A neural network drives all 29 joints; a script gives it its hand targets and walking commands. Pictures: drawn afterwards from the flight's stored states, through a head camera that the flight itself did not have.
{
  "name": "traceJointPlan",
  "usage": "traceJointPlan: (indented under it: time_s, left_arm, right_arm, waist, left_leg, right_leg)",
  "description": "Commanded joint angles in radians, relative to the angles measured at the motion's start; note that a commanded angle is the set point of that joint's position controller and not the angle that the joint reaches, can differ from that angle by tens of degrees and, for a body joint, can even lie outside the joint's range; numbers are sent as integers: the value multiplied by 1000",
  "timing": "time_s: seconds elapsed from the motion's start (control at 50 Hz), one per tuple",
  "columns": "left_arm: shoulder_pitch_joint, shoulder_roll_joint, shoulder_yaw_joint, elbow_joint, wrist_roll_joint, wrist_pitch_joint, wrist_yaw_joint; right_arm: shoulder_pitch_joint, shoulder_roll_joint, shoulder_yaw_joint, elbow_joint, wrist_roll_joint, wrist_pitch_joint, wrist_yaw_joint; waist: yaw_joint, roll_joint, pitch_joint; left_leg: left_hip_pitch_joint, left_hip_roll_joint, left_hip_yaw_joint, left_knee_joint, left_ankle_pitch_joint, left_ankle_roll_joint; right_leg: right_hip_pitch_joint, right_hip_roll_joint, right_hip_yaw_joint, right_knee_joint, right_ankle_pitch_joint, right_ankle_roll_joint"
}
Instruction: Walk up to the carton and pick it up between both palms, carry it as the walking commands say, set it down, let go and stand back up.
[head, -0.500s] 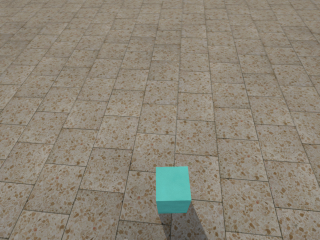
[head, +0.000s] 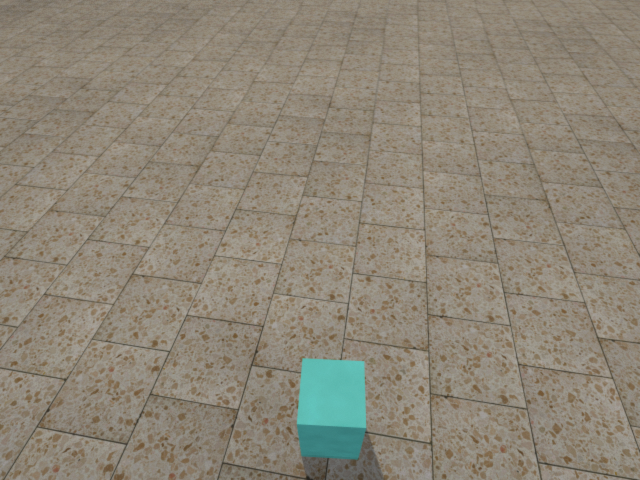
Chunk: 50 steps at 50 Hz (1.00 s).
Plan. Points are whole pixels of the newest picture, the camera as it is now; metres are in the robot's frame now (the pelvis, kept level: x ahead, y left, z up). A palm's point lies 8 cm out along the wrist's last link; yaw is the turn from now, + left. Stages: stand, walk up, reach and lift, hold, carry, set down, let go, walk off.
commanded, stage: walk up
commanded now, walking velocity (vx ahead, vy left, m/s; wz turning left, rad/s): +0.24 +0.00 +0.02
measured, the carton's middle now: (331, 411) +0.43 -0.01 -0.64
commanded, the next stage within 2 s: none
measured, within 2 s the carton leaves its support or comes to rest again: neither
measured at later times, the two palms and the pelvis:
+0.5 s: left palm out of the picture +0.08 +0.26 -0.16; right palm out of the picture -0.06 -0.16 -0.11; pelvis +0.07 +0.03 +0.00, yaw +1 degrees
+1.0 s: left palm out of the picture +0.06 +0.26 -0.18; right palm out of the picture +0.13 -0.22 -0.14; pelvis +0.07 +0.04 -0.02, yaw +2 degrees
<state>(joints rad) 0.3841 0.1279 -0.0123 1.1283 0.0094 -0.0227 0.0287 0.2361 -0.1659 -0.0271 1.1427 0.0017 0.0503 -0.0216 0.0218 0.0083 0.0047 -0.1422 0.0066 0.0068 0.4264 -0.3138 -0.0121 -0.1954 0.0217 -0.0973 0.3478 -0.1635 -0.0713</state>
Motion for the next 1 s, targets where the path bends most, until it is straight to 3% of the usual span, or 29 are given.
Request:
traceJointPlan:
  time_s: [0.0, 0.04, 0.06, 0.08, 0.1, 0.12, 0.2, 0.24, 0.28, 0.34, 0.36, 0.4, 0.44, 0.48, 0.52, 0.54, 0.58, 0.6, 0.72, 0.76, 0.78, 0.82, 0.84, 0.86, 0.9, 0.92, 0.94, 0.96, 0.98]
  left_arm:
    - [-93, 221, 64, -60, -3, 19, -5]
    - [-15, 83, 28, -22, -18, 11, -2]
    - [2, 21, 13, -5, -25, 2, 0]
    - [12, 57, 35, -9, -12, 7, -3]
    - [-43, 97, 51, -11, 9, 26, -9]
    - [-113, 106, 58, -39, 27, 36, -21]
    - [-32, 81, 66, -25, 28, 40, -53]
    - [-50, 108, 68, -5, 17, 50, -47]
    - [-48, 96, 71, -18, 6, 63, -36]
    - [-88, 88, 68, -32, -12, 97, -19]
    - [-101, 50, 55, -41, -14, 96, -19]
    - [-147, 70, 54, -49, -7, 89, -17]
    - [-176, 67, 44, -73, -23, 60, -14]
    - [-158, 97, 50, -56, -9, 53, 0]
    - [-53, 98, 51, -29, -4, 30, 14]
    - [12, 153, 58, -4, 0, 18, 17]
    - [159, 185, 52, 28, 4, 8, 18]
    - [155, 185, 63, 20, 0, 3, 15]
    - [-63, 82, 9, -39, -10, 13, 26]
    - [-58, 124, 21, -34, 6, 7, 19]
    - [-87, 222, 62, -79, -13, 11, 18]
    - [-59, 264, 69, -105, 13, 4, 23]
    - [-88, 260, 73, -109, 11, 14, 23]
    - [-101, 269, 79, -119, 4, 31, 27]
    - [-88, 239, 72, -130, 17, 54, 30]
    - [-114, 246, 78, -118, 19, 69, 31]
    - [-89, 249, 91, -137, 43, 85, 28]
    - [-114, 202, 74, -166, 55, 98, 29]
    - [-157, 207, 79, -188, 56, 114, 17]
  right_arm:
    - [197, -7, 12, -6, -29, -25, 10]
    - [133, -10, 28, 20, -10, -59, -10]
    - [114, -17, 32, 4, -11, -81, -18]
    - [257, -94, 5, 19, -23, -95, -17]
    - [347, -167, -27, 26, -29, -88, -21]
    - [364, -131, -14, 26, -49, -81, -27]
    - [306, -84, 4, 7, -35, -114, -24]
    - [339, -63, 21, -1, -31, -119, -35]
    - [384, -82, 11, 10, -23, -124, -44]
    - [360, -34, 46, -6, -6, -117, -25]
    - [341, 23, 76, -1, -24, -124, -22]
    - [390, -24, 60, -7, -22, -125, -28]
    - [401, -20, 59, -1, -25, -116, -33]
    - [409, -66, 37, -13, -16, -120, -45]
    - [360, -85, 33, -17, 8, -122, -45]
    - [394, -75, 34, -23, 25, -125, -34]
    - [399, 33, 59, -16, 31, -112, -35]
    - [393, 49, 56, -11, 24, -88, -34]
    - [333, 48, 36, -3, -30, -32, -17]
    - [289, -14, 10, -22, -44, -28, -26]
    - [210, -81, -9, -99, -27, -30, -40]
    - [186, -137, -41, -97, -5, -8, -43]
    - [157, -69, -27, -130, -4, -3, -38]
    - [100, -72, -21, -138, -13, 4, -32]
    - [74, -69, -31, -179, -8, -4, -13]
    - [90, -72, -32, -173, -13, -17, -18]
    - [230, -197, -60, -156, -22, -26, -36]
    - [302, -311, -82, -153, -32, -25, -55]
    - [272, -317, -84, -145, -23, -20, -66]
  waist:
    - [-99, -204, 88]
    - [-27, 109, 108]
    - [-15, 111, 105]
    - [-97, 129, 0]
    - [-135, 154, 139]
    - [-112, 72, 194]
    - [-39, 122, 183]
    - [-24, 48, 90]
    - [-36, 120, 57]
    - [-24, 239, 139]
    - [1, 285, 115]
    - [-39, 244, 102]
    - [-41, 302, 119]
    - [-34, 236, 97]
    - [16, 163, 32]
    - [30, 31, -37]
    - [59, -154, -123]
    - [46, -164, -163]
    - [-64, -169, 110]
    - [-50, -71, 93]
    - [-55, -120, 136]
    - [-16, -172, 89]
    - [-44, -235, 71]
    - [-31, -108, 77]
    - [-40, -93, 55]
    - [-70, -108, 48]
    - [-133, 112, -33]
    - [-160, 243, -28]
    - [-157, 162, -51]
  left_leg:
    - [52, 11, 65, 80, -153, 30]
    - [83, 119, -80, -117, 259, 40]
    - [55, 164, -94, -114, 498, 31]
    - [229, 240, -242, -221, -23, 106]
    - [282, 388, -409, -295, -156, 81]
    - [176, 421, -393, -308, -76, 82]
    - [171, 303, -204, -269, 315, 37]
    - [188, 271, -100, -162, 793, -29]
    - [195, 264, -38, -92, 1159, -72]
    - [23, 180, 52, -98, 1174, -118]
    - [3, 134, 92, -107, 1081, -75]
    - [7, 155, 67, -83, 1024, -51]
    - [36, 147, 42, -39, 1012, 8]
    - [107, 189, -2, 23, 1229, 41]
    - [93, 199, -23, 114, 1117, 13]
    - [-23, 170, -10, 183, 885, -3]
    - [-283, 56, 21, 397, -199, 0]
    - [-217, 62, -20, 418, -334, 11]
    - [5, 50, 28, 67, 36, -7]
    - [30, 69, 76, 56, 178, -22]
    - [-75, 80, 70, 152, 348, -36]
    - [-173, 38, 114, 313, 35, -44]
    - [-110, 43, 117, 379, -128, -43]
    - [-124, 64, 102, 330, -145, -34]
    - [-71, 69, 62, 324, -91, -28]
    - [-29, 104, 50, 115, 89, -20]
    - [94, 386, -224, -97, 310, 39]
    - [81, 633, -465, -100, 641, 134]
    - [8, 665, -446, -95, 736, 216]
  right_leg:
    - [-261, -299, 327, -264, -709, -39]
    - [-153, -160, 173, -84, -59, 30]
    - [-99, -127, 116, 21, 108, 42]
    - [-222, -44, 10, 226, -155, 46]
    - [-539, -24, 13, 384, -293, 68]
    - [-539, -84, 63, 467, -234, 63]
    - [-500, -68, 71, 623, -116, 90]
    - [-402, -54, 96, 623, -97, 106]
    - [-396, -25, 52, 702, -94, 126]
    - [-322, -18, 33, 684, -69, 132]
    - [-265, -18, -1, 604, -31, 118]
    - [-193, -24, -15, 462, -9, 108]
    - [-175, 0, -39, 324, -18, 102]
    - [-133, 26, -67, 261, -60, 99]
    - [51, -34, 10, 39, 168, 83]
    - [257, -119, 49, 112, 575, 55]
    - [507, -385, 242, 188, 1329, -98]
    - [435, -436, 256, 175, 1331, -155]
    - [-57, -196, 60, 37, 522, 5]
    - [-73, -186, 67, 35, 397, 14]
    - [-65, -192, 72, 140, 697, 11]
    - [-16, -354, 178, 136, 982, -68]
    - [-132, -347, 153, 100, 866, -103]
    - [-128, -328, 168, 75, 681, -102]
    - [-187, -315, 177, 101, 524, -100]
    - [-183, -217, 112, 169, 237, -25]
    - [-281, -40, -26, 452, -217, 70]
    - [-396, -39, 33, 752, -524, 117]
    - [-388, -53, 144, 906, -516, 113]
